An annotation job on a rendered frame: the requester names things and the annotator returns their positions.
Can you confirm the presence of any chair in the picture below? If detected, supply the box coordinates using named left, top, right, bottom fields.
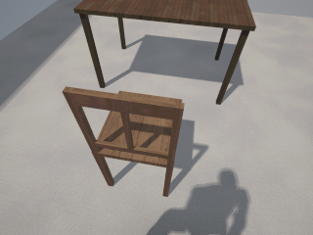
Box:
left=62, top=86, right=185, bottom=197

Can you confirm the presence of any table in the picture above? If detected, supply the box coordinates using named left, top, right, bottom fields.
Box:
left=73, top=0, right=256, bottom=105

